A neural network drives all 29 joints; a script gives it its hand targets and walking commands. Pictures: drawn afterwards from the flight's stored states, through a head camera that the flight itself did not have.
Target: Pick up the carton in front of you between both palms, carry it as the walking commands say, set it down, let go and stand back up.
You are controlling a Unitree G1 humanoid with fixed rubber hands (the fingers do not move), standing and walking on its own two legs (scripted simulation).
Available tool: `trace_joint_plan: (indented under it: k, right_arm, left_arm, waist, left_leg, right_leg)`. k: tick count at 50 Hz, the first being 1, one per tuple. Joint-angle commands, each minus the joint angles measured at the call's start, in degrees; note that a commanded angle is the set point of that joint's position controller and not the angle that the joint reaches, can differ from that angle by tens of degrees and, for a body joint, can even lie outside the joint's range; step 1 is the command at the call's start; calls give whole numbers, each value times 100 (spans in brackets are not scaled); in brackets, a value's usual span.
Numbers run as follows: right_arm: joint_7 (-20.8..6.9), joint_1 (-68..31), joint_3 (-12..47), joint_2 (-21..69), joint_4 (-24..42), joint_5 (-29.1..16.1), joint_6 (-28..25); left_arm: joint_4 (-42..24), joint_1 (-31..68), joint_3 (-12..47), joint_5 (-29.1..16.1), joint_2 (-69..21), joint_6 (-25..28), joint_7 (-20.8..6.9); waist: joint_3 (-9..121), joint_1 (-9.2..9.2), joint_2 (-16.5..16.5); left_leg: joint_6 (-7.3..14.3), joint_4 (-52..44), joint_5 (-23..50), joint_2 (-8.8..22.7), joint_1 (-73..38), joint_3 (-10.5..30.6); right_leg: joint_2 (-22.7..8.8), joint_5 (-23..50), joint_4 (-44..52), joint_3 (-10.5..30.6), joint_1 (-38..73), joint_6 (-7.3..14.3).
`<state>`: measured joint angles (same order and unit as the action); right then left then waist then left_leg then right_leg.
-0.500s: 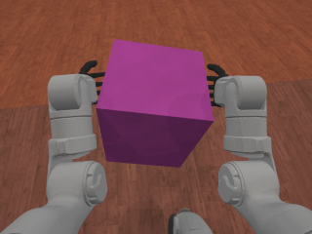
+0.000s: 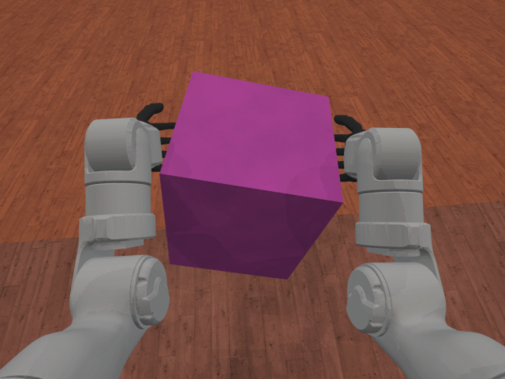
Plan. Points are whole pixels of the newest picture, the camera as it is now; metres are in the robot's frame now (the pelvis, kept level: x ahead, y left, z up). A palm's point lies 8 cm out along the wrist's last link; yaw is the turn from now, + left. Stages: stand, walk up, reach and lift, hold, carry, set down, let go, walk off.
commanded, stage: carry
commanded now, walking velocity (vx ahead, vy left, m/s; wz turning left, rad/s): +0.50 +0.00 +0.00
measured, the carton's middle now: (244, 185) +0.39 +0.00 +0.10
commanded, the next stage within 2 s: none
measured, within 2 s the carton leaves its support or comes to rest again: neither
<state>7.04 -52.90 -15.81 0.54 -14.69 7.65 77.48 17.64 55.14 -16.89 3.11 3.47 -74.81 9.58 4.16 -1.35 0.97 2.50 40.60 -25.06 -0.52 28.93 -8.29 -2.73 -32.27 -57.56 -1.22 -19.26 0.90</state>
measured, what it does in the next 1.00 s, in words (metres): climbs: right foot 0.04 m higher, then left foot 0.06 m higher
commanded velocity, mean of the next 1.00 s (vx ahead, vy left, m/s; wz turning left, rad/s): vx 0.50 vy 0.00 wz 0.00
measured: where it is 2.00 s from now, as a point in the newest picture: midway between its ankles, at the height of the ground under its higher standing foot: (292, 140)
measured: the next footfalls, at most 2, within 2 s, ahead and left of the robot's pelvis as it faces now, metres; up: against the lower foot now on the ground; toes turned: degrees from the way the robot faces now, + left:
right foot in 0.26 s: +0.34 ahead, -0.12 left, +0.04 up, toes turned -6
left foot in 0.72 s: +0.68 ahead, +0.01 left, +0.09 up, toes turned +5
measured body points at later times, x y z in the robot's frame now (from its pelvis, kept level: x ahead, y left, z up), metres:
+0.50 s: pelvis +0.31 -0.09 +0.07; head +0.36 -0.11 +0.52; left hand +0.69 +0.11 +0.24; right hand +0.72 -0.19 +0.21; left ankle +0.32 +0.06 -0.54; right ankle +0.29 -0.12 -0.67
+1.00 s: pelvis +0.68 -0.11 +0.11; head +0.71 -0.15 +0.56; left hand +1.10 -0.03 +0.28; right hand +1.05 -0.33 +0.26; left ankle +0.63 +0.00 -0.61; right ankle +0.80 -0.22 -0.55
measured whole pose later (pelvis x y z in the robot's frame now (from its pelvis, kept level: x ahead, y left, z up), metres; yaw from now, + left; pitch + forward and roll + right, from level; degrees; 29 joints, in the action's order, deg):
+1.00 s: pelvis +0.68 -0.11 +0.11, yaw -2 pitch +4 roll +3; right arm 14.5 -57.2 -11.5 -2.1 -17.0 -0.5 78.7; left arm 10.0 53.9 -22.1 8.4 -0.1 -75.5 8.3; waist -0.6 -8.5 -1.3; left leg 1.6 30.3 -30.0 -0.9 13.5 -7.7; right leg -2.3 -25.3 -57.4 -0.2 -44.2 3.4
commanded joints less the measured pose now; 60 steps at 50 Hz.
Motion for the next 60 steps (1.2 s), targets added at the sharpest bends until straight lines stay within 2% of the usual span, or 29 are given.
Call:
trace_joint_plan:
  k: [1, 2, 5, 8, 10, 11, 12, 13, 14, 15, 18, 21, 29, 32, 34, 35, 36, 37, 38, 39, 42, 50, 51, 52, 53, 54, 55, 58, 60]
  right_arm:
    - [-1350, -4943, 3044, 6404, 796, -3174, -233]
    - [-1392, -5364, 3233, 6595, 980, -3446, -221]
    - [-1354, -5704, 3184, 6486, 1378, -3704, -228]
    - [-1313, -5339, 3143, 6520, 1354, -3624, -181]
    - [-1213, -5280, 3035, 6280, 1297, -3474, -140]
    - [-1222, -5055, 3123, 6391, 1173, -3427, -127]
    - [-1229, -4698, 3090, 6242, 839, -3295, -92]
    - [-1239, -4619, 2796, 6209, 517, -3143, -12]
    - [-1283, -4437, 2704, 6162, 232, -3126, -7]
    - [-1286, -4655, 2789, 6097, 619, -3014, -107]
    - [-1138, -5043, 2601, 6145, 1069, -2837, -190]
    - [-863, -4365, 2305, 5874, 783, -2451, -112]
    - [-801, -4207, 2531, 5445, 573, -1994, -86]
    - [-810, -4646, 2670, 5460, 634, -2134, -107]
    - [-929, -4604, 2579, 5923, 246, -2317, -81]
    - [-978, -4792, 2747, 5992, 562, -2542, -103]
    - [-1046, -4691, 2822, 6001, 261, -2569, -93]
    - [-1147, -4822, 2927, 6156, 589, -2785, -227]
    - [-1195, -5202, 3168, 6341, 806, -2996, -292]
    - [-1246, -5662, 3281, 6528, 1257, -3358, -323]
    - [-1386, -5828, 3351, 6906, 1270, -3921, -279]
    - [-1439, -5245, 2932, 6647, 554, -3539, -219]
    - [-1426, -5499, 2826, 6503, 643, -3556, -188]
    - [-1403, -5227, 2788, 6507, 359, -3408, -123]
    - [-1384, -5336, 2648, 6433, 362, -3295, -73]
    - [-1377, -5170, 2605, 6446, 290, -3148, -40]
    - [-1297, -5187, 2410, 6360, 197, -3037, -77]
    - [-1168, -4616, 2044, 6115, 231, -2645, -81]
    - [-1034, -4640, 1976, 5946, 376, -2367, -117]
  left_arm:
    - [-309, 4010, 2490, -2262, -6598, -140, -1548]
    - [-320, 3689, 2291, -2113, -6447, -103, -1501]
    - [-517, 3753, 2266, -1948, -6163, -140, -1343]
    - [-1074, 4097, 2456, -2012, -6073, -201, -1205]
    - [-847, 3654, 2539, -1987, -6045, -303, -1248]
    - [-677, 3490, 2437, -1840, -5995, -338, -1276]
    - [-470, 3391, 2465, -2063, -6095, -338, -1312]
    - [-203, 3001, 2438, -1959, -5895, -332, -1375]
    - [55, 2913, 2393, -2060, -5989, -292, -1427]
    - [-163, 3208, 2689, -2272, -6448, -250, -1519]
    - [-1460, 4875, 2977, -3027, -6975, -188, -1706]
    - [-1546, 4852, 3330, -3390, -7080, -197, -1693]
    - [-615, 4231, 2901, -3007, -6751, -234, -1812]
    - [-21, 4016, 2628, -2848, -6806, -250, -1938]
    - [-144, 4020, 2576, -2674, -6774, -223, -1900]
    - [-457, 4177, 2566, -2743, -6812, -184, -1889]
    - [-5, 4012, 2276, -2425, -6630, -195, -1845]
    - [-259, 3693, 2280, -2274, -6555, -163, -1806]
    - [-278, 4039, 2182, -2139, -6653, -165, -1776]
    - [-302, 4100, 2258, -2211, -6628, -156, -1705]
    - [-582, 3971, 2230, -1742, -6151, -126, -1468]
    - [-432, 3770, 2327, -1662, -5979, -206, -1401]
    - [-453, 3662, 2406, -1840, -5984, -231, -1445]
    - [-454, 3866, 2414, -2057, -6192, -260, -1487]
    - [-131, 3685, 2324, -2004, -6052, -269, -1506]
    - [-306, 3601, 2327, -2067, -6055, -242, -1528]
    - [-182, 3728, 2477, -2219, -6431, -317, -1565]
    - [-1471, 5156, 2982, -3089, -6856, -251, -1665]
    - [-1019, 4966, 2936, -3064, -7110, -248, -1707]
  waist:
    - [2533, -467, -159]
    - [2523, -284, 91]
    - [2328, -167, -845]
    - [2189, -164, -653]
    - [2476, 186, -1475]
    - [2753, 621, -979]
    - [3089, 802, 374]
    - [3459, 802, 1334]
    - [3474, 702, 2385]
    - [3188, 807, 1042]
    - [2613, 756, 175]
    - [2690, 585, 408]
    - [2074, 799, 433]
    - [2018, 634, 718]
    - [2633, -80, 1275]
    - [3242, -595, 1084]
    - [3607, -745, 726]
    - [3598, -205, -884]
    - [3487, -475, -1364]
    - [3138, -542, -947]
    - [2924, -577, 282]
    - [2398, 184, -1110]
    - [2636, 433, -609]
    - [3066, 804, -66]
    - [3238, 988, 1057]
    - [2897, 813, 2240]
    - [2814, 653, 1305]
    - [2919, 584, -182]
    - [2656, 608, 463]
  left_leg:
    - [1533, -1301, 2877, 1888, -4628, 3354]
    - [1275, -1341, 2341, 1750, -4027, 2912]
    - [1116, -1916, 1308, 1576, -3732, 2501]
    - [938, -2068, 1412, 1502, -2878, 1616]
    - [754, -1735, 1476, 1468, -2063, 1030]
    - [507, -965, 2179, 1327, -1589, 605]
    - [223, 663, 3231, 880, -960, 9]
    - [-178, 2106, 1651, 307, 103, 128]
    - [-278, 3189, -741, -373, 1455, 520]
    - [-146, 4138, -434, -139, 1741, 989]
    - [29, 4603, 179, 159, 2254, 1014]
    - [84, 3997, 342, 241, 2007, 907]
    - [107, 1700, 635, 56, 2558, 49]
    - [378, 481, 1257, -310, 870, -536]
    - [459, 151, 846, -684, -654, -788]
    - [405, -469, 920, -736, -2137, -578]
    - [691, -989, 860, 87, -3744, 999]
    - [1124, -1207, 1432, 1534, -4591, 3695]
    - [2271, -1339, 2542, 1809, -5372, 5113]
    - [2084, -1077, 3667, 1529, -4948, 4402]
    - [1682, -1145, 2220, 1617, -4240, 3621]
    - [793, -1589, 2279, 1356, -1775, 987]
    - [630, -1035, 2498, 1195, -1310, 519]
    - [359, 456, 2955, 753, -1022, 19]
    - [-82, 1991, 2093, 198, -168, -15]
    - [-212, 3406, -386, -682, 1419, 174]
    - [-58, 4525, -41, -335, 1730, 884]
    - [84, 4126, 275, 123, 1683, 1111]
    - [27, 3520, 379, 199, 1800, 946]
  right_leg:
    - [140, -195, -2441, 266, -3682, 116]
    - [7, 153, -2213, 258, -3377, 129]
    - [33, 458, -1170, -55, -3282, 188]
    - [-84, 772, 730, -205, -2056, 126]
    - [231, 1224, 1375, -755, -398, 244]
    - [485, 1515, 1874, -1075, 965, 281]
    - [534, 1317, 2238, -907, 2396, 407]
    - [-880, -179, 3043, 1808, 3456, 794]
    - [-1922, 447, 3890, 4412, 4033, 1358]
    - [-1689, 1072, 3614, 4334, 3816, 1560]
    - [-1315, 2711, 3212, 2487, 3031, 1184]
    - [-1126, 1921, 3415, 1987, 2901, 964]
    - [-828, 5014, 3659, 795, 3539, 958]
    - [-684, 7175, 3733, -30, 2906, 804]
    - [-803, 9000, 2296, -536, 2794, 522]
    - [-671, 8932, 952, -571, 2567, 264]
    - [-386, 6535, -417, -163, 1133, 110]
    - [665, 809, -1415, 20, -654, 71]
    - [1042, 116, -3127, 399, -2359, -77]
    - [813, 154, -3387, 625, -2657, 50]
    - [217, -66, -3090, 903, -3247, 232]
    - [269, 1509, 1620, -680, 232, 221]
    - [555, 1729, 1772, -1162, 1219, 246]
    - [627, 1249, 2146, -827, 2378, 322]
    - [-551, 75, 3002, 1513, 3160, 723]
    - [-1590, 1085, 3966, 4309, 3677, 1330]
    - [-1545, 2139, 3710, 4447, 3420, 1410]
    - [-1272, 4221, 2936, 2565, 3085, 1084]
    - [-1203, 3759, 3164, 1946, 2792, 967]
